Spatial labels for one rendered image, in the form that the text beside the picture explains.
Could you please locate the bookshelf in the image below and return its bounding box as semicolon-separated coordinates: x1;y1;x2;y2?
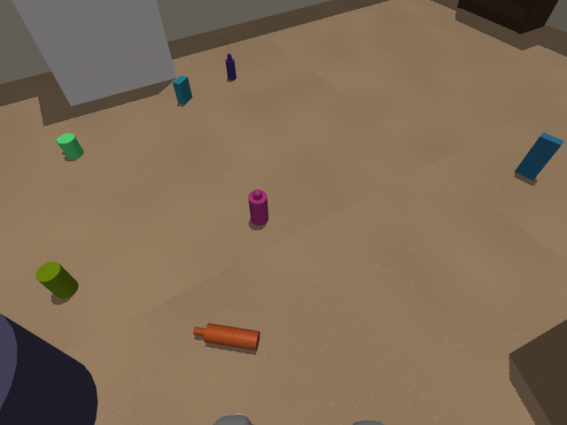
457;0;558;34

